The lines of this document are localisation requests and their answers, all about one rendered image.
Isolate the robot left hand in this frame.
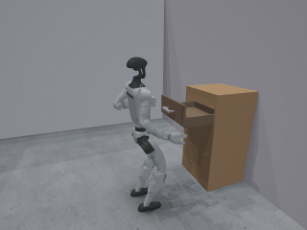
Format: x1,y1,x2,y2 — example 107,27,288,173
151,96,156,107

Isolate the robot right hand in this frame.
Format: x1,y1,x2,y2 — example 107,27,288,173
170,132,188,145

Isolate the robot left upper arm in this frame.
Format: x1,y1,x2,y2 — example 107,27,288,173
113,80,131,110

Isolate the handle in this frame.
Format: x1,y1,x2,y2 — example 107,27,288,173
162,106,174,113

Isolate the drawer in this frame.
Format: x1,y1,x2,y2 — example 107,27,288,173
161,94,215,128

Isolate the robot right forearm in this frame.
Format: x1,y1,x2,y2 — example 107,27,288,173
142,119,172,141

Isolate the robot right upper arm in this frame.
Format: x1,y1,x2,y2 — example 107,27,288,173
138,88,153,128

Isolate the robot torso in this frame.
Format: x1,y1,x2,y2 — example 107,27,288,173
127,84,151,146

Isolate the robot left forearm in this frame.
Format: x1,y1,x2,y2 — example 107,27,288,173
122,101,129,109

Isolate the left robot thigh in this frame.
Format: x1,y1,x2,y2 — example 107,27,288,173
132,134,154,168

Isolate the cabinet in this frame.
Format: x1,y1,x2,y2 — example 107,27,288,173
182,83,258,192

